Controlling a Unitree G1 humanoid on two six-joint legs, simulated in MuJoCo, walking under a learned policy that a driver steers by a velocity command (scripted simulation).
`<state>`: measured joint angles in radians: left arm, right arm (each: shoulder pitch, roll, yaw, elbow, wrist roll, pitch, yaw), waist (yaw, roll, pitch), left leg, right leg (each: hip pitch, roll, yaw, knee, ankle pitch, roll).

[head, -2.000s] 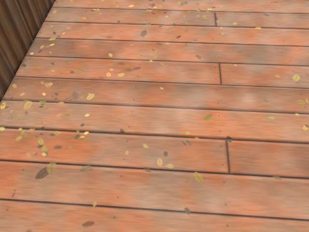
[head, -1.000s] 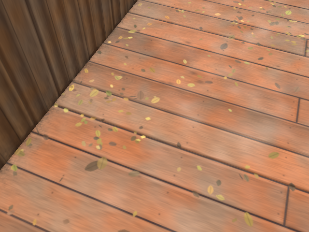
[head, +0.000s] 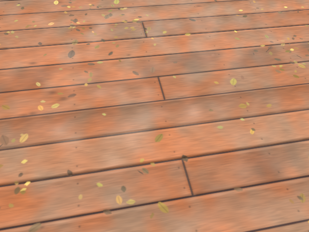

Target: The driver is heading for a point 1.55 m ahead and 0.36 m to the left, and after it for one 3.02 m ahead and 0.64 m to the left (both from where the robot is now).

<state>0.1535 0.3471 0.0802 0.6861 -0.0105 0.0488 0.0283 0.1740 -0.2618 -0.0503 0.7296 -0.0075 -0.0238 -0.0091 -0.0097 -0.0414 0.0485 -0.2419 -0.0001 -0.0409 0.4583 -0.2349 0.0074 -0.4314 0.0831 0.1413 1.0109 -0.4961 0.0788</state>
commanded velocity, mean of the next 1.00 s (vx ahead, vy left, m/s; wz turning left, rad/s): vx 0.03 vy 0.00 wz -0.05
